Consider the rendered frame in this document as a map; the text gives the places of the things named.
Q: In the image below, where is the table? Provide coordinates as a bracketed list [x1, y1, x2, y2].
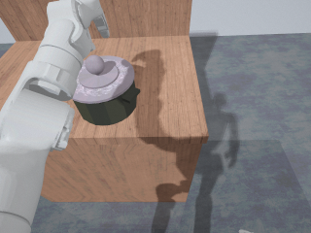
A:
[0, 0, 209, 202]

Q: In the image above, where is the robot left hand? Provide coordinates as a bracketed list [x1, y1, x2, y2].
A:
[80, 0, 110, 51]

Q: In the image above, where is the lid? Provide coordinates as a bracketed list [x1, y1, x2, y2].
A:
[72, 55, 135, 104]

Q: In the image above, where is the robot left forearm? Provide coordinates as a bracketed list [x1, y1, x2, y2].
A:
[0, 0, 91, 138]

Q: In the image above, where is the knob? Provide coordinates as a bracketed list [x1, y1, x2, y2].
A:
[85, 54, 105, 75]

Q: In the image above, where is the left robot upper arm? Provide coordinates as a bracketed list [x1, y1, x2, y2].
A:
[0, 88, 75, 233]

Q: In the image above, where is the pot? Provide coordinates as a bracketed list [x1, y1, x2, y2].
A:
[73, 80, 141, 126]

